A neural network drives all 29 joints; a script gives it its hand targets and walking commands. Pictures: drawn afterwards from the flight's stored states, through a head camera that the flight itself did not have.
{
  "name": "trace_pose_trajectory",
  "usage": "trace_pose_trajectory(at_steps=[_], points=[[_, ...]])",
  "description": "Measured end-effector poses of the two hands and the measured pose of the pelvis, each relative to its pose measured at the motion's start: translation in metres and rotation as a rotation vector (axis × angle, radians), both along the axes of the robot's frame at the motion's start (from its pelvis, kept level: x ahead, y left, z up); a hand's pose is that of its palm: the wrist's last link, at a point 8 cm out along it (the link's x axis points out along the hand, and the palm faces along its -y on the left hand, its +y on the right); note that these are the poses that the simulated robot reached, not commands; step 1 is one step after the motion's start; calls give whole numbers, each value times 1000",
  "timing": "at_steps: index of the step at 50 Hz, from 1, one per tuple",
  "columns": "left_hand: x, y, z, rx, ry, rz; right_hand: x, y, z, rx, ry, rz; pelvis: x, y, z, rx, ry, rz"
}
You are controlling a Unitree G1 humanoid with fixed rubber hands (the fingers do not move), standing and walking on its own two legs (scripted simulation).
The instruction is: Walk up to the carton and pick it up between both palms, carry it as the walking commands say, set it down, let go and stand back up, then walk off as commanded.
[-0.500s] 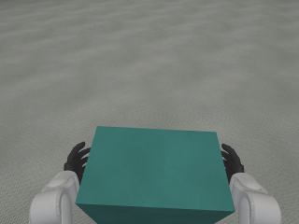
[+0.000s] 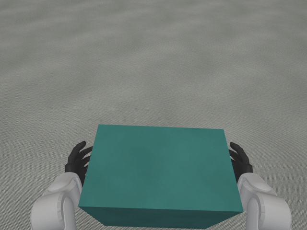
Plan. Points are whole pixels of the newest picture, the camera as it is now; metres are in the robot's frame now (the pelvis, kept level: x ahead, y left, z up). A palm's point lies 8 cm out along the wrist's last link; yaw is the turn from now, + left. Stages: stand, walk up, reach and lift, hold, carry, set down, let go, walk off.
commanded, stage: carry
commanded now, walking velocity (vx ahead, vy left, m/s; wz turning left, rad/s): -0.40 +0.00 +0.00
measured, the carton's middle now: (158, 182) +0.26 +0.00 +0.01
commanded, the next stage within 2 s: none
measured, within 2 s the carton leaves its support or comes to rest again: neither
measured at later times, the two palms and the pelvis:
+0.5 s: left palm (68, 227) +0.14 +0.17 +0.06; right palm out of the picture +0.13 -0.20 +0.07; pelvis -0.11 -0.02 -0.01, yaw -1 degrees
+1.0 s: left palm out of the picture -0.11 +0.15 +0.06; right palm out of the picture -0.07 -0.22 +0.06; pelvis -0.33 -0.05 -0.01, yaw +1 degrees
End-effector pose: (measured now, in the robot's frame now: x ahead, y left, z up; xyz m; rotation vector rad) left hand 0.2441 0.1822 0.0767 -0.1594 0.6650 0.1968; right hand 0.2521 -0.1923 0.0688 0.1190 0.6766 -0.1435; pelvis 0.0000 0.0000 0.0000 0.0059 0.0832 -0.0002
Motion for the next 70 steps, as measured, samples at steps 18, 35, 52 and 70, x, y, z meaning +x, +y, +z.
trace_pose_trajectory(at_steps=[18,35,52,70], points=[[-57,20,-13,-45,10,-36,-69,20,6,-57,8,-26,-59,11,0,-59,-37,-1],[-185,-70,7,30,13,-59,-214,-68,-12,53,16,-75,-186,-51,1,64,-44,-26],[-378,-26,-23,-17,-5,62,-348,-24,-7,-21,-6,64,-359,-50,-17,37,-14,12],[-522,-60,-15,-83,0,-98,-556,-58,22,-143,2,-51,-535,-61,-3,-76,-61,-27]])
